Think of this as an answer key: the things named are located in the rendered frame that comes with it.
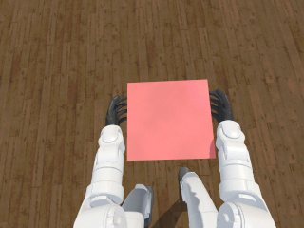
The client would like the robot foot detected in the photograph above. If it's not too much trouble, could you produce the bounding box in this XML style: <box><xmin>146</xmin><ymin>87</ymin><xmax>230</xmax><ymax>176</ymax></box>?
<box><xmin>144</xmin><ymin>185</ymin><xmax>154</xmax><ymax>227</ymax></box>
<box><xmin>179</xmin><ymin>166</ymin><xmax>191</xmax><ymax>205</ymax></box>

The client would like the robot left forearm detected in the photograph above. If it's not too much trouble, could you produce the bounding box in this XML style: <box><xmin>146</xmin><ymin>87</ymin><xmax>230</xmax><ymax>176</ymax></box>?
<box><xmin>73</xmin><ymin>124</ymin><xmax>125</xmax><ymax>228</ymax></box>

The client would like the left robot hand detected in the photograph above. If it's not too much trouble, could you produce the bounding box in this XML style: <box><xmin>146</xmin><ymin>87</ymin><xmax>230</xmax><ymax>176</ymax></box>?
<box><xmin>105</xmin><ymin>94</ymin><xmax>127</xmax><ymax>126</ymax></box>

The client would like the robot right forearm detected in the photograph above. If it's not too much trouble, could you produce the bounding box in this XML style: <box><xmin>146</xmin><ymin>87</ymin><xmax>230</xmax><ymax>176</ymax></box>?
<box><xmin>216</xmin><ymin>120</ymin><xmax>271</xmax><ymax>216</ymax></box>

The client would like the left robot foot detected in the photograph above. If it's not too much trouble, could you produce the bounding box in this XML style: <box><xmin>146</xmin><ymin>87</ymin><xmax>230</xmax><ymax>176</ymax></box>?
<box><xmin>144</xmin><ymin>185</ymin><xmax>154</xmax><ymax>227</ymax></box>

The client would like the robot left upper arm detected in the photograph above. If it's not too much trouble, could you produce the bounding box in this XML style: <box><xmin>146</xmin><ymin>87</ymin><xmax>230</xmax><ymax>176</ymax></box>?
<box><xmin>73</xmin><ymin>203</ymin><xmax>128</xmax><ymax>228</ymax></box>

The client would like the robot right upper arm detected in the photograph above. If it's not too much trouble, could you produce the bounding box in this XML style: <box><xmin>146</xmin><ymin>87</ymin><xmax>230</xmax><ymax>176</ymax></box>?
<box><xmin>216</xmin><ymin>200</ymin><xmax>276</xmax><ymax>228</ymax></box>

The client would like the right robot hand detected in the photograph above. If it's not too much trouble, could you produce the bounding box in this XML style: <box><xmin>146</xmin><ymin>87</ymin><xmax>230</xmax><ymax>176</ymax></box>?
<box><xmin>208</xmin><ymin>88</ymin><xmax>234</xmax><ymax>124</ymax></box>

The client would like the right robot foot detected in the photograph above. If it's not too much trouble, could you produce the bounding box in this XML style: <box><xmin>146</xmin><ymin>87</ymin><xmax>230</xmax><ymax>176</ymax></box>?
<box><xmin>179</xmin><ymin>166</ymin><xmax>191</xmax><ymax>205</ymax></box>

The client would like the carton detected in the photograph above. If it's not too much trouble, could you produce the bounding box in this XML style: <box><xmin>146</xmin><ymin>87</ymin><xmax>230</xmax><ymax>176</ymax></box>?
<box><xmin>126</xmin><ymin>79</ymin><xmax>216</xmax><ymax>161</ymax></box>

